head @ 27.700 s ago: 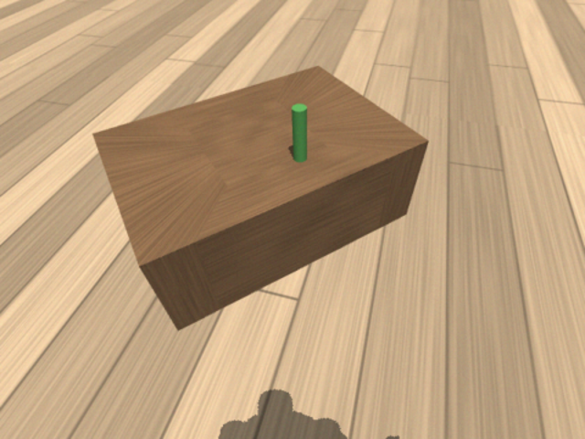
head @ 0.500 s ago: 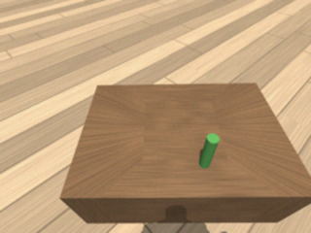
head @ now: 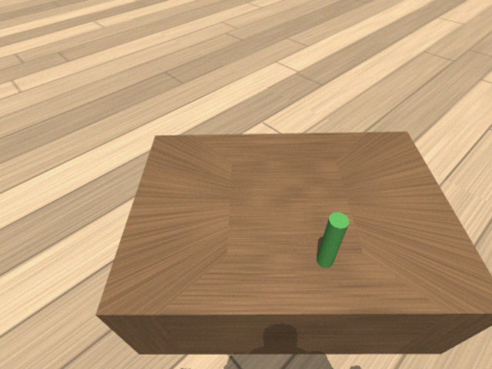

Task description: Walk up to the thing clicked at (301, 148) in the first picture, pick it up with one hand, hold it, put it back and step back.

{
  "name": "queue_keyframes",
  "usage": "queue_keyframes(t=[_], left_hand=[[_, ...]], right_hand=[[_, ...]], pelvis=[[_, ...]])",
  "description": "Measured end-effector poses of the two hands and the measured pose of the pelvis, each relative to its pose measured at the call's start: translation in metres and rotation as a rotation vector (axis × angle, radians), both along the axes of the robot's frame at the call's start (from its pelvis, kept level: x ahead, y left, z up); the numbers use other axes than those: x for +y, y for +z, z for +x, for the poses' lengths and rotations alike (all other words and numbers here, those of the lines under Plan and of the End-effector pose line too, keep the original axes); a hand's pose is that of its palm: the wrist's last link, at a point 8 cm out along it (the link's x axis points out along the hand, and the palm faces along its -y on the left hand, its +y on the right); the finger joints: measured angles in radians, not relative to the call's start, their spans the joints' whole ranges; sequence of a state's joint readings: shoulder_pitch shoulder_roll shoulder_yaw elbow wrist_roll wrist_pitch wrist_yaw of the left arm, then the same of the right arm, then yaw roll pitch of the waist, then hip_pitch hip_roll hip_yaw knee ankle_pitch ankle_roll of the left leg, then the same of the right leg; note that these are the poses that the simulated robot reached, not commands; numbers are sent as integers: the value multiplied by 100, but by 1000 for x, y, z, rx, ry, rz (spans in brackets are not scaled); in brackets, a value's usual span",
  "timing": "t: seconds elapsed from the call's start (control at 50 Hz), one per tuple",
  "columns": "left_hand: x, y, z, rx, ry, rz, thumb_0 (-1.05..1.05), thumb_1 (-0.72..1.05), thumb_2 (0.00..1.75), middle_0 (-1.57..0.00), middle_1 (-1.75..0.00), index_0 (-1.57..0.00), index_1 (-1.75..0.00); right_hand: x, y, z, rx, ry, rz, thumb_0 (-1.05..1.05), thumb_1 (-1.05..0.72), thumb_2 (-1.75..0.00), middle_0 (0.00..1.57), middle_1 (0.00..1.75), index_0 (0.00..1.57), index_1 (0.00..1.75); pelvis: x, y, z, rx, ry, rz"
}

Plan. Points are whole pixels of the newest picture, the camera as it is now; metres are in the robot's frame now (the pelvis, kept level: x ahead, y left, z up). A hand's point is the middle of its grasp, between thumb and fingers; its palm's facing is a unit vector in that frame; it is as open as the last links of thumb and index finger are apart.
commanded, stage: stand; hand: right
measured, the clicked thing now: (331, 242) +0.50 -0.21 -0.26
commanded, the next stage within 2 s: step back in 0.34 s
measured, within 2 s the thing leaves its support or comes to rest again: neither
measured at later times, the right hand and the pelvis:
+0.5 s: hand out of the picture +0.07 -0.26 -0.16, palm faces -0.01 +0.93 -0.37, open 7.4 cm; pelvis -0.03 +0.00 -0.01, yaw +0 degrees
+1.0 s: hand out of the picture -0.02 -0.22 -0.17, palm faces +0.01 +0.91 -0.42, open 7.4 cm; pelvis -0.10 +0.05 -0.02, yaw -2 degrees
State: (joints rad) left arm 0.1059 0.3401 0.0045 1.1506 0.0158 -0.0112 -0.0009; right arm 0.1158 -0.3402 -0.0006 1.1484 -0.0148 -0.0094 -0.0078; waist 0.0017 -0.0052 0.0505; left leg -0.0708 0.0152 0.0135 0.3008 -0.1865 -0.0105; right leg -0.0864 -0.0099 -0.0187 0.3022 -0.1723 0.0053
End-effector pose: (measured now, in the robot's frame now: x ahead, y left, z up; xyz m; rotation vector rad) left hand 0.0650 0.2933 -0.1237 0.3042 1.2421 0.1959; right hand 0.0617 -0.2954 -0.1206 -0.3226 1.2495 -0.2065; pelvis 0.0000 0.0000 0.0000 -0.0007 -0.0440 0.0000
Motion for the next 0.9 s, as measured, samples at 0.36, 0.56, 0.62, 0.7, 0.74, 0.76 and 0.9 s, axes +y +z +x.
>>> queue_keyframes(t=[0.36,0.56,0.62,0.7,0.74,0.76,0.9], left_hand=[[-2,1,-2,-9,5,0,0,90,90,-20,-30,-20,-30],[24,-8,-6,-23,-7,36,0,90,90,-20,-30,-20,-30],[37,-14,-1,-43,-29,36,0,90,90,-20,-30,-20,-30],[55,-28,11,-98,-35,27,0,90,90,-20,-30,-20,-30],[57,-28,12,-112,-37,25,0,91,90,-20,-30,-20,-30],[57,-27,11,-112,-40,23,0,91,90,-20,-30,-20,-30],[53,-23,-16,-58,-74,5,0,91,90,-20,-30,-20,-30]], right_hand=[[-4,0,2,-7,1,4,0,-90,-90,20,30,20,30],[-12,-4,-11,3,-6,-46,0,-90,-90,20,30,20,30],[-6,-1,-27,12,-15,-70,0,-91,-90,20,30,20,30],[6,-3,-57,49,-10,-113,0,-91,-90,20,30,20,30],[15,1,-72,77,-8,-112,0,-91,-90,20,30,20,30],[19,3,-78,85,-10,-110,0,-91,-90,20,30,20,30],[34,5,-93,49,-30,-101,0,-90,-90,21,30,20,30]], pelvis=[[-3,-1,-1,4,3,-1],[10,-14,-37,20,0,-13],[23,-19,-45,32,6,-8],[39,-30,-59,39,19,-16],[42,-27,-65,34,14,-16],[43,-24,-68,37,14,-21],[51,-16,-84,50,-16,-29]])
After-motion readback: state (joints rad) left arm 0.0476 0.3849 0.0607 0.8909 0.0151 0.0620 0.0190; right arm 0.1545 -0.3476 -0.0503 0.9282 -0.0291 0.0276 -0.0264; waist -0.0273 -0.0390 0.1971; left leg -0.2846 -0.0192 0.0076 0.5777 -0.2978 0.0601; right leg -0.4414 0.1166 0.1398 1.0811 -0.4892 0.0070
